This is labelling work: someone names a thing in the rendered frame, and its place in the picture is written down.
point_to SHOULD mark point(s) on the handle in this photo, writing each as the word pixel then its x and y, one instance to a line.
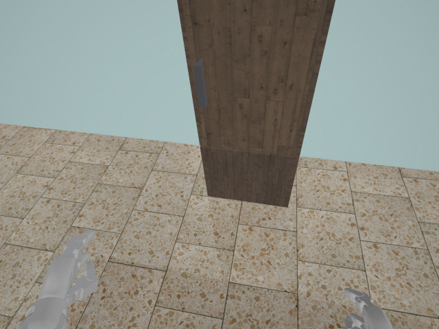
pixel 200 83

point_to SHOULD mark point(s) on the robot left forearm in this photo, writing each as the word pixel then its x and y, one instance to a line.
pixel 46 313

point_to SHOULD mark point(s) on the cupboard door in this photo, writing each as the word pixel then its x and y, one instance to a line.
pixel 258 62

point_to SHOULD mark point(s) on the robot left hand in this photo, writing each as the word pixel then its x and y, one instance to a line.
pixel 64 269

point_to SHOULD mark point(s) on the robot right hand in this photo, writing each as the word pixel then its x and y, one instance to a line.
pixel 373 316

